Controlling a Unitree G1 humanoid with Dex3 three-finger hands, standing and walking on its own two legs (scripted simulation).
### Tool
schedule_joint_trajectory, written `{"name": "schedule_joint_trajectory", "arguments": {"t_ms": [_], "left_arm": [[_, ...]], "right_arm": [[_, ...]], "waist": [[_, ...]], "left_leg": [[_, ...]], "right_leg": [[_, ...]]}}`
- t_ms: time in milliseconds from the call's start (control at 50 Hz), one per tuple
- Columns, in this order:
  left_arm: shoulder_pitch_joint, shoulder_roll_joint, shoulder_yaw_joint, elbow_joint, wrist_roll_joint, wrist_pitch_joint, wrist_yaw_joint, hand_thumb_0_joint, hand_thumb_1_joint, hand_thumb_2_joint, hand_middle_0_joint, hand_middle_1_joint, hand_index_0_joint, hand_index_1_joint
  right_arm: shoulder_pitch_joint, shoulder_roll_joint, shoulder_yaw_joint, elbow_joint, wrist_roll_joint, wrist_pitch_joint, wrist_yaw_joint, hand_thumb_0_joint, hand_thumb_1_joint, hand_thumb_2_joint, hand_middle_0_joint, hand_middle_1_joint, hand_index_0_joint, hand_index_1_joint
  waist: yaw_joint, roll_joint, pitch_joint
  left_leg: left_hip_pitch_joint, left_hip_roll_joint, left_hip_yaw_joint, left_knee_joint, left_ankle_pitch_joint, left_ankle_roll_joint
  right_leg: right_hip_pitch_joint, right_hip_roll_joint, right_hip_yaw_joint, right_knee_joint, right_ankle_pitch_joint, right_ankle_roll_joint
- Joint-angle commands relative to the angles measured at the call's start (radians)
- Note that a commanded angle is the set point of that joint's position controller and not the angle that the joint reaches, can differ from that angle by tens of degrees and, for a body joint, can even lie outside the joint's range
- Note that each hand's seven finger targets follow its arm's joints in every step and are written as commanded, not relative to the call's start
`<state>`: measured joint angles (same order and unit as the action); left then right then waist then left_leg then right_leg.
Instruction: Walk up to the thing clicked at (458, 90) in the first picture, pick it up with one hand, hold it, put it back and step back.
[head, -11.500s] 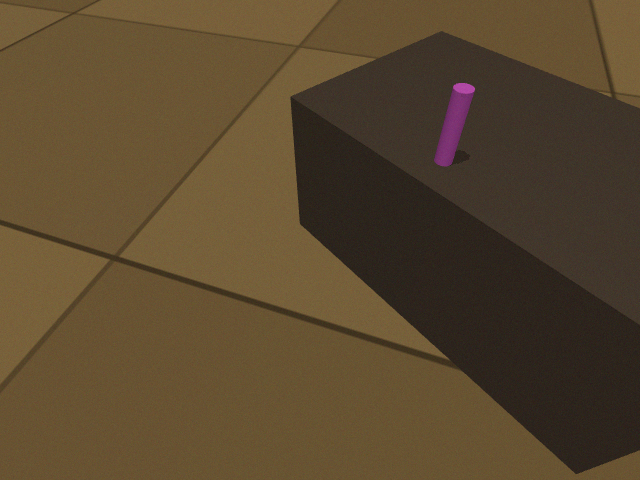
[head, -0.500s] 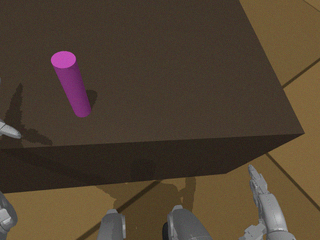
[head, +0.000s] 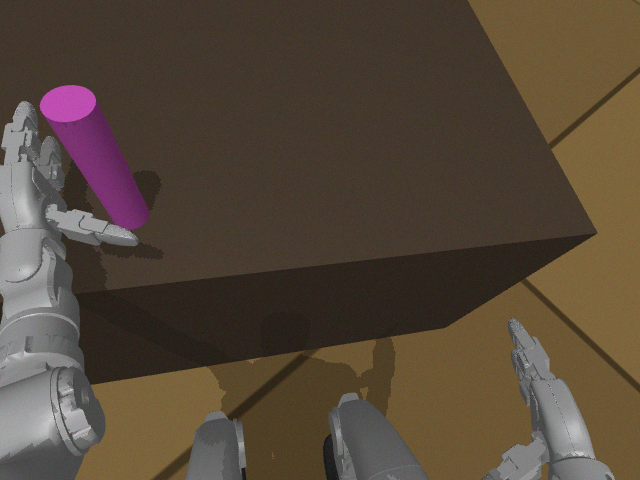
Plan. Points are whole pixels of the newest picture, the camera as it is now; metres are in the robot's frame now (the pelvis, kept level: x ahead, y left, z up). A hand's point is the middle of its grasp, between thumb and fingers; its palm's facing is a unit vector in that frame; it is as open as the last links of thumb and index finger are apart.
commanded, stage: close in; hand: left
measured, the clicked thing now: (105, 170) +0.49 +0.20 +0.04
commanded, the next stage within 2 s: rest palm in 0.08 s
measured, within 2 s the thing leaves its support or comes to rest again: leaves its support in 1.50 s
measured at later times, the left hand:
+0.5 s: hand (126, 186) +0.49 +0.19 +0.01, palm faces +0.12 -0.99 +0.03, open 17.4 cm
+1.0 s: hand (122, 185) +0.49 +0.19 +0.02, palm faces +0.12 -0.99 +0.02, open 10.3 cm
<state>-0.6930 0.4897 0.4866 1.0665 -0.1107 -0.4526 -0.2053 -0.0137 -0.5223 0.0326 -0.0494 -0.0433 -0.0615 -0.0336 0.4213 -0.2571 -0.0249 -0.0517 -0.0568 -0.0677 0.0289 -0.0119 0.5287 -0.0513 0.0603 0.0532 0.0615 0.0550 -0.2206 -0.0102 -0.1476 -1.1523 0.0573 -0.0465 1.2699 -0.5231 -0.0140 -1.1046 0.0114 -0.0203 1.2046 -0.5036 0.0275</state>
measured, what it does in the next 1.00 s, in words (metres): stands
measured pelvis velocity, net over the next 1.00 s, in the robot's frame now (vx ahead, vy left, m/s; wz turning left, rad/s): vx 0.00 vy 0.00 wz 0.00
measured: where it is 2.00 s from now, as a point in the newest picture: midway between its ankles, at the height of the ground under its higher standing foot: outside the picture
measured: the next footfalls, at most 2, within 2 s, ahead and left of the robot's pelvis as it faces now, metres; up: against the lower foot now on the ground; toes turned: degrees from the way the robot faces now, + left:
none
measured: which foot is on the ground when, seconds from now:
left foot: down 0.00-1.00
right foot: down 0.00-1.00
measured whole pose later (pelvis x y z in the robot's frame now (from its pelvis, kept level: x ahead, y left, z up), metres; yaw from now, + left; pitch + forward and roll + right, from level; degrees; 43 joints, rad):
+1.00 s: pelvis +0.00 +0.00 +0.00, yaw +0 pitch +24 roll -4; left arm -0.71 0.43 0.41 1.06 -0.06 -0.48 -0.09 -0.01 -0.29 0.49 -0.88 -0.72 -0.89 -0.71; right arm 0.42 -0.26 -0.05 -0.08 -0.06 -0.01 0.05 -0.01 0.49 -0.05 0.06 0.05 0.06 0.05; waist -0.23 -0.01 -0.15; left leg -1.17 0.05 -0.05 1.28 -0.53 -0.01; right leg -1.12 0.01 -0.02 1.21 -0.51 0.03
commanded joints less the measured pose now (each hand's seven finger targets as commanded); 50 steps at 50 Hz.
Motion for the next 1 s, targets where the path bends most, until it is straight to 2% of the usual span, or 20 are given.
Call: {"name": "schedule_joint_trajectory", "arguments": {"t_ms": [0, 100, 160, 200, 220, 300, 320, 380, 420, 500, 520, 560, 600, 640, 680, 740, 780, 800, 880, 980], "left_arm": [[-0.389, 0.218, -0.01, -0.198, -0.003, -0.082, 0.015, 0.0, -0.528, 0.014, -0.051, -0.035, -0.072, -0.016], [-0.424, 0.198, -0.042, -0.2, 0.009, -0.092, 0.033, 0.0, -0.564, 0.012, -0.058, -0.034, -0.077, -0.017], [-0.454, 0.228, -0.029, -0.225, 0.02, -0.1, 0.057, 0.0, -0.565, 0.019, -0.061, -0.034, -0.08, -0.018], [-0.423, 0.19, -0.043, -0.189, 0.024, -0.093, 0.07, 0.0, -0.611, 0.014, -0.103, -0.021, -0.104, -0.024], [-0.422, 0.185, -0.041, -0.172, 0.029, -0.093, 0.078, 0.0, -0.611, 0.011, -0.103, -0.02, -0.103, -0.024], [-0.409, 0.167, -0.053, -0.208, 0.037, -0.103, 0.103, 0.0, -0.611, 0.002, -0.114, -0.011, -0.11, -0.017], [-0.384, 0.181, -0.032, -0.18, 0.035, -0.103, 0.106, 0.0, -0.611, 0.002, -0.115, -0.018, -0.113, -0.023], [-0.358, 0.142, -0.046, -0.179, 0.04, -0.109, 0.109, 0.0, -0.611, 0.01, -0.117, -0.017, -0.112, -0.025], [-0.382, 0.167, -0.036, -0.234, 0.036, -0.118, 0.107, 0.0, -0.562, 0.065, -0.277, -0.169, -0.272, -0.164], [-0.42, 0.203, -0.02, -0.25, 0.039, -0.116, 0.12, 0.0, -0.502, 0.157, -0.484, -0.322, -0.493, -0.313], [-0.414, 0.162, -0.044, -0.238, 0.035, -0.11, 0.119, 0.0, -0.51, 0.165, -0.505, -0.34, -0.513, -0.332], [-0.438, 0.134, -0.076, -0.265, 0.037, -0.103, 0.118, 0.0, -0.497, 0.184, -0.552, -0.378, -0.562, -0.368], [-0.415, 0.106, -0.096, -0.211, 0.048, -0.092, 0.12, 0.0, -0.488, 0.201, -0.579, -0.396, -0.588, -0.388], [-0.38, 0.109, -0.086, -0.135, 0.052, -0.09, 0.121, 0.0, -0.481, 0.22, -0.605, -0.419, -0.614, -0.411], [-0.442, 0.188, -0.046, -0.24, 0.053, -0.111, 0.126, 0.0, -0.436, 0.264, -0.639, -0.46, -0.648, -0.452], [-0.378, 0.162, -0.038, -0.167, 0.038, -0.104, 0.116, 0.0, -0.389, 0.359, -0.749, -0.582, -0.761, -0.573], [-0.405, 0.168, -0.035, -0.217, 0.035, -0.11, 0.113, 0.0, -0.35, 0.446, -0.813, -0.656, -0.822, -0.652], [-0.433, 0.152, -0.063, -0.243, 0.04, -0.111, 0.107, 0.0, -0.311, 0.477, -0.854, -0.694, -0.862, -0.69], [-0.401, 0.103, -0.092, -0.213, 0.037, -0.099, 0.109, 0.0, -0.207, 0.617, -1.006, -0.855, -1.018, -0.849], [-0.407, 0.139, -0.06, -0.225, 0.038, -0.106, 0.131, 0.0, -0.062, 0.751, -1.127, -0.992, -1.139, -0.984]], "right_arm": [[0.061, -0.167, -0.12, -0.218, 0.006, -0.054, -0.014, 0.0, 0.56, -0.04, 0.05, 0.05, 0.049, 0.05], [0.059, -0.159, -0.116, -0.236, 0.007, -0.052, -0.008, 0.0, 0.555, -0.042, 0.05, 0.05, 0.049, 0.05], [0.05, -0.158, -0.123, -0.215, 0.003, -0.045, -0.008, 0.0, 0.555, -0.043, 0.05, 0.05, 0.049, 0.05], [0.056, -0.156, -0.126, -0.208, 0.001, -0.04, -0.007, 0.0, 0.541, -0.05, 0.05, 0.05, 0.049, 0.05], [0.063, -0.161, -0.136, -0.169, -0.003, -0.036, -0.006, 0.0, 0.538, -0.05, 0.05, 0.05, 0.049, 0.05], [0.013, -0.149, -0.119, -0.229, -0.003, -0.033, -0.002, 0.0, 0.531, -0.052, 0.05, 0.05, 0.049, 0.05], [0.009, -0.16, -0.137, -0.217, 0.0, -0.031, -0.003, 0.0, 0.529, -0.052, 0.05, 0.05, 0.049, 0.05], [0.029, -0.162, -0.14, -0.229, -0.004, -0.021, 0.001, 0.0, 0.523, -0.055, 0.05, 0.05, 0.049, 0.05], [0.016, -0.158, -0.134, -0.245, 0.001, -0.018, 0.003, 0.0, 0.522, -0.048, 0.05, 0.049, 0.049, 0.049], [0.063, -0.168, -0.147, -0.236, 0.002, -0.003, -0.002, 0.0, 0.513, -0.048, 0.049, 0.049, 0.049, 0.049], [0.07, -0.169, -0.159, -0.222, 0.004, -0.001, -0.002, 0.0, 0.509, -0.049, 0.049, 0.049, 0.049, 0.049], [0.068, -0.161, -0.159, -0.211, 0.004, 0.001, -0.002, 0.0, 0.507, -0.048, 0.049, 0.049, 0.049, 0.049], [0.059, -0.159, -0.148, -0.201, 0.002, -0.002, -0.001, 0.0, 0.509, -0.047, 0.049, 0.049, 0.049, 0.049], [0.02, -0.159, -0.14, -0.209, 0.002, 0.0, 0.003, 0.0, 0.508, -0.048, 0.049, 0.049, 0.049, 0.049], [0.038, -0.165, -0.139, -0.22, -0.003, 0.003, 0.006, 0.0, 0.513, -0.047, 0.049, 0.049, 0.049, 0.049], [0.051, -0.168, -0.15, -0.226, 0.003, 0.004, 0.007, 0.0, 0.509, -0.047, 0.049, 0.049, 0.049, 0.049], [0.045, -0.166, -0.144, -0.21, -0.001, 0.007, 0.009, 0.0, 0.506, -0.049, 0.049, 0.049, 0.048, 0.049], [0.031, -0.154, -0.134, -0.221, -0.001, 0.003, 0.009, 0.0, 0.505, -0.05, 0.049, 0.049, 0.048, 0.049], [0.038, -0.153, -0.135, -0.215, 0.001, 0.003, 0.004, 0.0, 0.503, -0.05, 0.049, 0.049, 0.048, 0.049], [0.016, -0.168, -0.148, -0.203, 0.0, 0.003, 0.0, 0.0, 0.511, -0.048, 0.049, 0.049, 0.048, 0.049]], "waist": [[-0.014, 0.128, -0.448], [-0.021, 0.167, -0.446], [-0.012, 0.212, -0.471], [-0.012, 0.19, -0.466], [-0.011, 0.198, -0.445], [0.005, 0.188, -0.517], [0.006, 0.174, -0.506], [-0.013, 0.162, -0.523], [0.005, 0.173, -0.537], [-0.016, 0.193, -0.525], [-0.021, 0.187, -0.513], [-0.028, 0.211, -0.525], [-0.031, 0.214, -0.472], [-0.022, 0.185, -0.418], [-0.006, 0.228, -0.484], [-0.013, 0.177, -0.486], [-0.007, 0.205, -0.515], [-0.006, 0.229, -0.523], [-0.018, 0.195, -0.499], [-0.009, 0.192, -0.484]], "left_leg": [[0.321, -0.037, 0.009, -0.164, 0.216, 0.026], [0.343, -0.039, 0.01, -0.164, 0.178, 0.023], [0.348, -0.04, 0.008, -0.154, 0.204, 0.02], [0.342, -0.04, 0.006, -0.156, 0.196, 0.023], [0.346, -0.037, 0.004, -0.155, 0.205, 0.02], [0.343, -0.038, 0.004, -0.142, 0.269, 0.021], [0.316, -0.037, 0.005, -0.137, 0.275, 0.022], [0.33, -0.032, 0.0, -0.124, 0.337, 0.024], [0.336, -0.035, 0.002, -0.136, 0.323, 0.02], [0.355, -0.032, 0.002, -0.142, 0.311, 0.018], [0.372, -0.031, 0.001, -0.145, 0.309, 0.017], [0.402, -0.033, 0.005, -0.141, 0.324, 0.019], [0.395, -0.027, -0.001, -0.148, 0.321, 0.012], [0.358, -0.025, -0.008, -0.16, 0.278, 0.01], [0.395, -0.024, -0.012, -0.159, 0.326, 0.004], [0.369, -0.029, -0.003, -0.143, 0.345, 0.014], [0.384, -0.029, -0.003, -0.143, 0.355, 0.012], [0.401, -0.03, -0.001, -0.149, 0.34, 0.01], [0.382, -0.028, -0.002, -0.152, 0.312, 0.014], [0.373, -0.025, -0.004, -0.162, 0.282, 0.012]], "right_leg": [[0.218, 0.014, 0.006, -0.159, 0.234, -0.036], [0.183, 0.012, 0.011, -0.164, 0.196, -0.038], [0.181, 0.008, 0.009, -0.152, 0.213, -0.04], [0.187, 0.011, 0.004, -0.151, 0.211, -0.039], [0.158, 0.016, -0.004, -0.146, 0.211, -0.042], [0.219, 0.016, -0.007, -0.128, 0.27, -0.043], [0.226, 0.017, -0.003, -0.123, 0.283, -0.041], [0.212, 0.022, -0.013, -0.107, 0.329, -0.044], [0.228, 0.022, -0.011, -0.11, 0.317, -0.045], [0.216, 0.022, -0.009, -0.114, 0.304, -0.044], [0.2, 0.024, -0.009, -0.118, 0.298, -0.046], [0.192, 0.021, -0.005, -0.123, 0.314, -0.043], [0.147, 0.025, -0.016, -0.116, 0.29, -0.049], [0.126, 0.027, -0.022, -0.121, 0.242, -0.05], [0.15, 0.025, -0.028, -0.107, 0.269, -0.054], [0.194, 0.025, -0.022, -0.107, 0.312, -0.047], [0.186, 0.025, -0.019, -0.106, 0.313, -0.05], [0.181, 0.025, -0.017, -0.111, 0.299, -0.05], [0.179, 0.024, -0.018, -0.12, 0.287, -0.048], [0.17, 0.025, -0.02, -0.123, 0.258, -0.05]]}}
